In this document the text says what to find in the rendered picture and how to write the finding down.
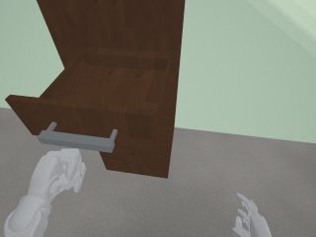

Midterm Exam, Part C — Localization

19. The robot right hand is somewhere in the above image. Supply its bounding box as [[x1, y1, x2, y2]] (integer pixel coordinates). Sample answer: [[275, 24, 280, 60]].
[[232, 193, 272, 237]]

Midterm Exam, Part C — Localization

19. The handle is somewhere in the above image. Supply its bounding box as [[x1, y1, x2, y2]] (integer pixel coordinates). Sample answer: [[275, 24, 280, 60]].
[[37, 121, 118, 153]]

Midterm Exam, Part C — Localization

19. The cabinet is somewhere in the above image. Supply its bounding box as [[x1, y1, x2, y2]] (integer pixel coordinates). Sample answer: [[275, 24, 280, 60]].
[[37, 0, 186, 179]]

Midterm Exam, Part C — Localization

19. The left robot forearm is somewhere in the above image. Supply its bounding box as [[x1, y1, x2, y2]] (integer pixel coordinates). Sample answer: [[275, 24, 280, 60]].
[[3, 195, 52, 237]]

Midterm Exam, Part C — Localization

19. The drawer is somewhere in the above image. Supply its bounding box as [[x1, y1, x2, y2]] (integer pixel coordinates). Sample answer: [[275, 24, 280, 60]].
[[5, 51, 170, 151]]

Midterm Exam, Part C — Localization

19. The robot left hand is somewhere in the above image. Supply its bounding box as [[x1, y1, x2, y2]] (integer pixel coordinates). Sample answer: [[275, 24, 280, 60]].
[[27, 148, 87, 203]]

